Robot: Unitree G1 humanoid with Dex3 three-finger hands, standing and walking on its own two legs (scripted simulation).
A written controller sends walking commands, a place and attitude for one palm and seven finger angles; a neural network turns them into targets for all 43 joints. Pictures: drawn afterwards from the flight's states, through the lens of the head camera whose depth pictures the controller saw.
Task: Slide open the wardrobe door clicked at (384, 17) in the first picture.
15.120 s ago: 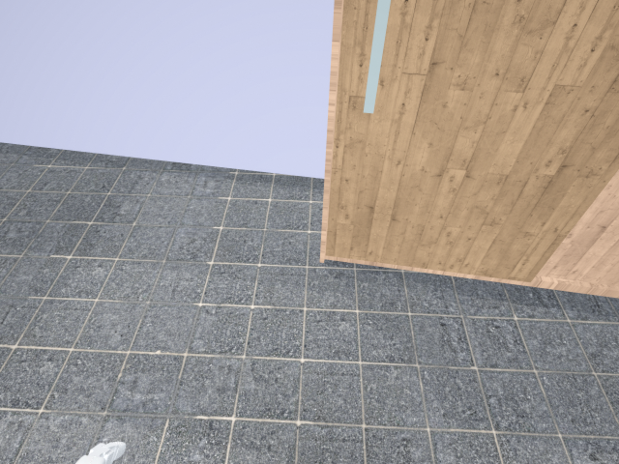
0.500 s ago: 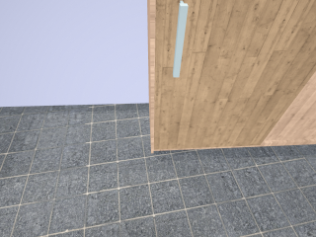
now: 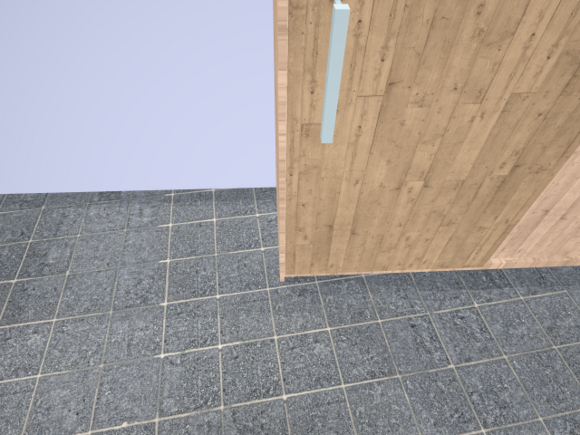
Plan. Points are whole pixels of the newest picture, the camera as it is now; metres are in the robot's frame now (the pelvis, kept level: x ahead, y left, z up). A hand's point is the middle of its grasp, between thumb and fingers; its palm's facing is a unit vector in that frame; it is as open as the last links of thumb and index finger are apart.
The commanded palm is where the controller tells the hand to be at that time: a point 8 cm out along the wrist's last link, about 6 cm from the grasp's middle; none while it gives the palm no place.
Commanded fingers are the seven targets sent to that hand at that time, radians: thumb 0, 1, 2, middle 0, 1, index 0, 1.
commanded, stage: look again from close up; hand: left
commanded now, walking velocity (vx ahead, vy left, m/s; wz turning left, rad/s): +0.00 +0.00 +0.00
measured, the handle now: (331, 77) +0.77 -0.04 +0.11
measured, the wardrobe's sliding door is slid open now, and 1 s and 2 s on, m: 0.00 0.00 0.00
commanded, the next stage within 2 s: shuffle to correct the standing spot in 0.04 s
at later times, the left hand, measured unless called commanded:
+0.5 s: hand out of the picture -0.01 +0.14 -0.18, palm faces +0.14 -0.97 -0.21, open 7.4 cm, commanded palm none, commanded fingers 0.00 0.90 0.90 -0.20 -0.30 -0.20 -0.30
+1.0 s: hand (230, 403) +0.21 +0.11 -0.18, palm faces +0.18 -0.97 -0.15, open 7.3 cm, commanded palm none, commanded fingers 0.00 0.90 0.90 -0.20 -0.30 -0.20 -0.30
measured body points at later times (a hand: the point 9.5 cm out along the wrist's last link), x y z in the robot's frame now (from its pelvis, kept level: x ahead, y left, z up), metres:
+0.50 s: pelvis +0.05 -0.04 -0.01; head +0.06 -0.04 +0.44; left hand -0.02 +0.19 -0.16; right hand +0.03 -0.25 -0.17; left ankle +0.03 +0.09 -0.72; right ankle -0.05 -0.11 -0.74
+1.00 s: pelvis +0.21 -0.06 +0.00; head +0.23 -0.04 +0.44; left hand +0.20 +0.17 -0.17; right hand +0.26 -0.29 -0.15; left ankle +0.19 +0.06 -0.74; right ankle +0.27 -0.23 -0.68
